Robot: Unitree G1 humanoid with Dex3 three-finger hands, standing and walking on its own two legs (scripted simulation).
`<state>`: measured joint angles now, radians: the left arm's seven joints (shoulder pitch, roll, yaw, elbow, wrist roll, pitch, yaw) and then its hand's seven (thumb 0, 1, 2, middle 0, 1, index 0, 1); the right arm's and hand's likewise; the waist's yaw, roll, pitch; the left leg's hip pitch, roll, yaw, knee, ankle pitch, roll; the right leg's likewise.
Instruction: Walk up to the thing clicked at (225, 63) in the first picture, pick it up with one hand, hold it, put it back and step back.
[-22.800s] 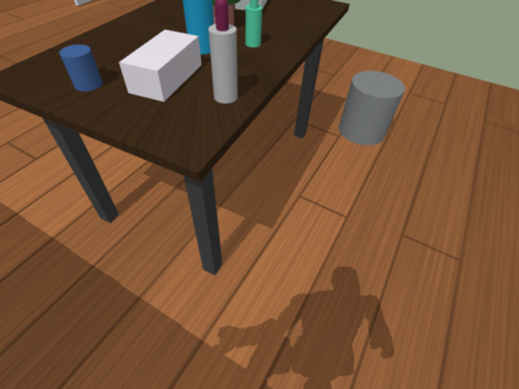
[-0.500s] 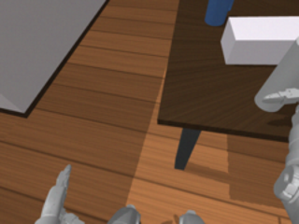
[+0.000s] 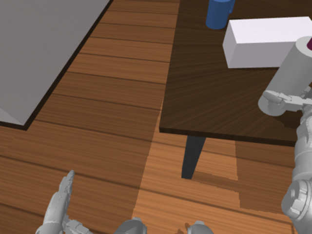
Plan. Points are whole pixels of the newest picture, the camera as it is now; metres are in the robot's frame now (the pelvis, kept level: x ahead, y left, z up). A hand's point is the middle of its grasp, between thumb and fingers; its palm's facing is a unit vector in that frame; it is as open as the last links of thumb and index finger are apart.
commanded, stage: settle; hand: right
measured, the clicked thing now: (297, 70) +0.47 -0.27 +0.15
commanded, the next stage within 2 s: lift in 0.94 s
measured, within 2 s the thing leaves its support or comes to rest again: leaves its support in 0.34 s
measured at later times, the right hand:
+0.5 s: hand (299, 83) +0.46 -0.28 +0.12, palm faces +0.34 +0.94 -0.03, open 10.1 cm
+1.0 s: hand (294, 73) +0.46 -0.26 +0.15, palm faces +0.31 +0.95 -0.02, open 10.3 cm
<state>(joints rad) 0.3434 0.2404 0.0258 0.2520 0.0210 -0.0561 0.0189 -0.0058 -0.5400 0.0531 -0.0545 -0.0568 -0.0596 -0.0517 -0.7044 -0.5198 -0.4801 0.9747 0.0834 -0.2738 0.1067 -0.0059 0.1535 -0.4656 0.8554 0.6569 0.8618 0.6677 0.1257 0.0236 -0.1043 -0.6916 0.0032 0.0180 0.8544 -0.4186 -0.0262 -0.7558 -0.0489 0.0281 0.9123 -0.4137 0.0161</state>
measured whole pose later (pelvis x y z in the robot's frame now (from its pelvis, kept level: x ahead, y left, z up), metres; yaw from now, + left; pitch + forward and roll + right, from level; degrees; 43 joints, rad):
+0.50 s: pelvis +0.00 -0.01 +0.01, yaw +0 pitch +12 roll +2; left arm 0.34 0.23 0.02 0.31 0.02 -0.07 0.04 -0.01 -0.55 0.06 -0.07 -0.06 -0.07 -0.06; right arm -0.70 -0.49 -0.45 0.97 0.08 -0.23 0.03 -0.01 0.40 -0.96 0.75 1.05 0.75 1.06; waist 0.11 0.00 -0.10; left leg -0.59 0.01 0.01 0.76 -0.38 -0.04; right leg -0.66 -0.04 0.02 0.84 -0.38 0.00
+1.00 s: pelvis +0.01 +0.00 +0.02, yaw +0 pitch +10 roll +2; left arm 0.32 0.24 0.04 0.37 0.00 -0.09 0.05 -0.01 -0.54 0.06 -0.06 -0.06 -0.06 -0.05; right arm -0.71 -0.47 -0.43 0.93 0.08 -0.16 0.03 -0.01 0.45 -1.04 0.72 1.13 0.72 1.14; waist 0.10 -0.01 -0.07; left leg -0.51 0.01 0.00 0.69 -0.36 -0.03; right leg -0.56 -0.04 0.00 0.75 -0.36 0.01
